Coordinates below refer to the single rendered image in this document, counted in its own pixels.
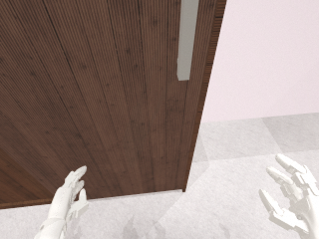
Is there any wardrobe door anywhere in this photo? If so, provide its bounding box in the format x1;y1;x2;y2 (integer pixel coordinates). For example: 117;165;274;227
0;0;217;201
0;148;55;204

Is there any robot left hand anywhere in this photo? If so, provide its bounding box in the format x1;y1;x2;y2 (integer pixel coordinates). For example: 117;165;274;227
47;165;89;223

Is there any left robot forearm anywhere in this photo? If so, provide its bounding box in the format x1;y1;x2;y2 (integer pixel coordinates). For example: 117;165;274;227
34;218;67;239

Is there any robot right hand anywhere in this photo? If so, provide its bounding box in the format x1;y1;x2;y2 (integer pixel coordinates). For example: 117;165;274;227
258;153;319;239

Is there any handle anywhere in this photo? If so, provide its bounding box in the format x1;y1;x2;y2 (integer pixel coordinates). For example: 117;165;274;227
176;0;199;81

